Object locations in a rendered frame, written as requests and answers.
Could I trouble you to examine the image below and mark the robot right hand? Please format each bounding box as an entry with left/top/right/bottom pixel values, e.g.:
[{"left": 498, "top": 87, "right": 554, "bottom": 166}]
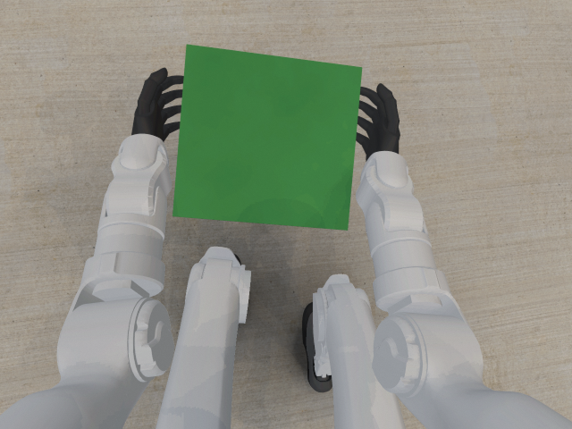
[{"left": 356, "top": 83, "right": 400, "bottom": 161}]

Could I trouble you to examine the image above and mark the left robot upper arm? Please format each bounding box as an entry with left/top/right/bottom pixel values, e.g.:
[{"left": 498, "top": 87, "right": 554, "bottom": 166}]
[{"left": 0, "top": 297, "right": 174, "bottom": 429}]

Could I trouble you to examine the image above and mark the robot left forearm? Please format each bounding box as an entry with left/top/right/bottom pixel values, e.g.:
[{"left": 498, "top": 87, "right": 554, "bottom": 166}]
[{"left": 57, "top": 134, "right": 172, "bottom": 375}]

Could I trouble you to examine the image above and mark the robot left hand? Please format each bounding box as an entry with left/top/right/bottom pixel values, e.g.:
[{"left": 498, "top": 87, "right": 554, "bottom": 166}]
[{"left": 131, "top": 68, "right": 184, "bottom": 142}]

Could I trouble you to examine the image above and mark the right robot upper arm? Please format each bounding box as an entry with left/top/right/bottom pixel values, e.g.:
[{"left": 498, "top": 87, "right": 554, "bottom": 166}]
[{"left": 372, "top": 312, "right": 572, "bottom": 429}]

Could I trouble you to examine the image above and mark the right robot thigh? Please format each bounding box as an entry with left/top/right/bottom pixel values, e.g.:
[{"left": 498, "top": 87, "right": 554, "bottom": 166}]
[{"left": 313, "top": 283, "right": 406, "bottom": 429}]

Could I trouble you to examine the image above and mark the robot right shin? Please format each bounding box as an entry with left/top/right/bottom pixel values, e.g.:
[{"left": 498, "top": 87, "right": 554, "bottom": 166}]
[{"left": 313, "top": 274, "right": 372, "bottom": 376}]

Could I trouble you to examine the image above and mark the robot right forearm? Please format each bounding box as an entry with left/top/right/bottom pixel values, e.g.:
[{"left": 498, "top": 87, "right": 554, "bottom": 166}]
[{"left": 356, "top": 151, "right": 484, "bottom": 369}]

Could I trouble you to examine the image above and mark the carton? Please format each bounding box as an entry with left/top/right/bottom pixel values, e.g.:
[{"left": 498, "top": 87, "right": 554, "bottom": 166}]
[{"left": 172, "top": 44, "right": 362, "bottom": 231}]

